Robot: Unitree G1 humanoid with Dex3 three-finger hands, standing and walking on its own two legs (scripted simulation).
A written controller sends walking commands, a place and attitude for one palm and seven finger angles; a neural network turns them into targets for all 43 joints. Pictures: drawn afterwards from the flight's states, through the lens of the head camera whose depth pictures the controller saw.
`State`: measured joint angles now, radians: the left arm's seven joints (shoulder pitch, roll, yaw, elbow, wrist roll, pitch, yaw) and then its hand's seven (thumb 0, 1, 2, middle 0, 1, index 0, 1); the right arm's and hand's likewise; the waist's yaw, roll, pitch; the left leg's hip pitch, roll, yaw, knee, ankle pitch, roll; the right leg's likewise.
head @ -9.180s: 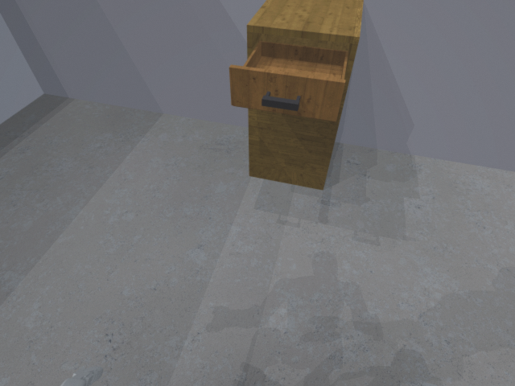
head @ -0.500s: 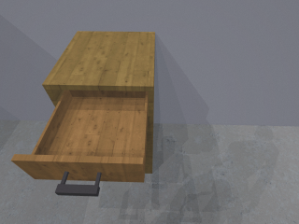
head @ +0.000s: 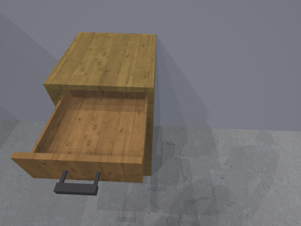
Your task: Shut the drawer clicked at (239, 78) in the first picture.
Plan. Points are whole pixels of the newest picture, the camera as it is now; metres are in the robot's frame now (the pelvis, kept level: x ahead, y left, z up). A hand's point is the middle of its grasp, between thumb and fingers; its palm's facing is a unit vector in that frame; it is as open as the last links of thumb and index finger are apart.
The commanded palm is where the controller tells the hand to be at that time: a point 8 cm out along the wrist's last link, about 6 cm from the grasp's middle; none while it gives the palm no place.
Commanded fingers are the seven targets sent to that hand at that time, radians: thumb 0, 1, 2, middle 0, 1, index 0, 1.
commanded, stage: look again from close up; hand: left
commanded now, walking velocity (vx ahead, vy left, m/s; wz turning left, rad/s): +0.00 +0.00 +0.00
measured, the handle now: (78, 181) +0.25 +0.24 -0.07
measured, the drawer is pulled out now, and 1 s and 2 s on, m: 0.29 0.25 0.25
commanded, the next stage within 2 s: raise the hand and make a fist in 0.16 s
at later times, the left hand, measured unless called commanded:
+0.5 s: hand out of the picture +0.13 +0.20 -0.05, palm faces +0.27 -0.95 -0.15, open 7.0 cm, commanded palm +0.07 +0.22 -0.06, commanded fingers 0.00 0.90 0.90 -0.46 -0.58 -0.46 -0.58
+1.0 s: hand out of the picture +0.10 +0.17 -0.02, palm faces +0.02 -1.00 +0.00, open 4.3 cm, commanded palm +0.07 +0.23 -0.02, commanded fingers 0.00 0.90 0.90 -0.96 -1.12 -0.96 -1.12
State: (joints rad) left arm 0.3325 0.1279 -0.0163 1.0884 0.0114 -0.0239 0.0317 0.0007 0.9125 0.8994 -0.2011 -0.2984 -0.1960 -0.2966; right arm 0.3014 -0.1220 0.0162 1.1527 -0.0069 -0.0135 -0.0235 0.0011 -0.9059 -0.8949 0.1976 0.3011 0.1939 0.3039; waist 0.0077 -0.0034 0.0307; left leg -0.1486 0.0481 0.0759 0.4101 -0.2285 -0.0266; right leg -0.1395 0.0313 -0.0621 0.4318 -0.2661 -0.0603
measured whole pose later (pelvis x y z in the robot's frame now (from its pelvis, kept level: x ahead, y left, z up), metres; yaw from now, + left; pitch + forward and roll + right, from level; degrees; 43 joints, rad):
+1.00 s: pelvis -0.05 +0.03 -0.09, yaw +3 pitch +10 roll -2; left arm 0.65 0.15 -0.03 -0.25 -0.18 -0.36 -0.19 0.01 0.90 0.90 -0.77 -0.92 -0.77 -0.91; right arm 0.22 -0.14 0.04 0.49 0.02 -0.17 -0.03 0.01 -0.90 -0.89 0.20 0.30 0.20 0.31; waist 0.04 0.05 -0.12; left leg -0.84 0.03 -0.01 1.14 -0.48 0.01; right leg -0.79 -0.02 -0.12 1.10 -0.50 -0.04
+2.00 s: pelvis -0.03 +0.04 -0.07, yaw +3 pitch +8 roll -2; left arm 0.91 0.20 0.05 -0.45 -0.22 -0.33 -0.20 0.01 0.90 0.90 -1.40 -1.60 -1.39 -1.60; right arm 0.24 -0.19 -0.01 0.46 0.06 -0.20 -0.04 0.01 -0.90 -0.89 0.20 0.30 0.20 0.30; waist 0.03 0.04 -0.14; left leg -0.70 0.02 -0.01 1.04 -0.48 0.02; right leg -0.63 -0.01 -0.11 0.99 -0.49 -0.02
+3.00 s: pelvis -0.04 +0.03 -0.10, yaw +2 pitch +15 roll -3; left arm 0.66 0.17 0.03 -0.23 -0.18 -0.44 -0.16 0.01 0.90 0.90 -1.40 -1.60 -1.40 -1.60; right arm 0.21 -0.20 -0.02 0.48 0.02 -0.15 -0.03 0.01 -0.90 -0.89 0.20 0.30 0.20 0.30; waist 0.00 0.03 -0.15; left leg -0.94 0.03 -0.01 1.21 -0.53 0.02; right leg -0.87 -0.02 -0.11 1.16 -0.55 -0.02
